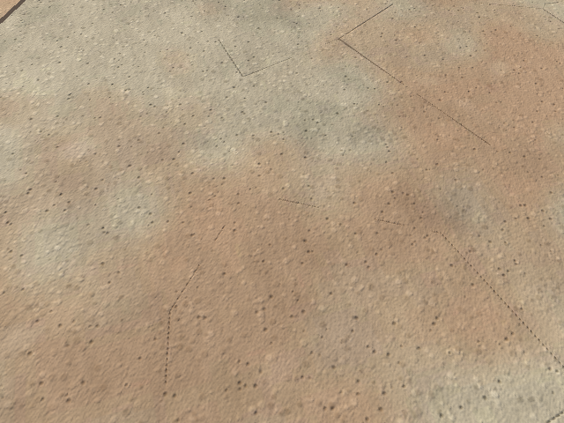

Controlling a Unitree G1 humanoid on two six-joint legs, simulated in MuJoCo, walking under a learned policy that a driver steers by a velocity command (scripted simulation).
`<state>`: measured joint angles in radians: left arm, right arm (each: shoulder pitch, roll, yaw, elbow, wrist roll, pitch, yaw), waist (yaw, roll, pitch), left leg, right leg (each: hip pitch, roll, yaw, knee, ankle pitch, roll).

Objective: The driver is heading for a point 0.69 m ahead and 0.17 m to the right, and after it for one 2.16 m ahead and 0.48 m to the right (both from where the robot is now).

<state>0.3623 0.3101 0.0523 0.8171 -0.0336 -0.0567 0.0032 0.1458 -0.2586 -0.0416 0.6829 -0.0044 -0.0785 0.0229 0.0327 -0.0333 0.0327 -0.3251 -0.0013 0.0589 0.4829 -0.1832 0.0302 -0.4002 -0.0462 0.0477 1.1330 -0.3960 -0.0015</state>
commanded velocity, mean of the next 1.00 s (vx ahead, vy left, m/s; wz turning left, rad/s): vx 0.48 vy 0.00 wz -0.35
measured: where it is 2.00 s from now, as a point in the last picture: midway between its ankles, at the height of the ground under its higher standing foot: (362, 357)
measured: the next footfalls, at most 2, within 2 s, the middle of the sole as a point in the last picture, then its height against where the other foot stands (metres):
right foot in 0.38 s outside the picture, level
left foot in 0.90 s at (331, 339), level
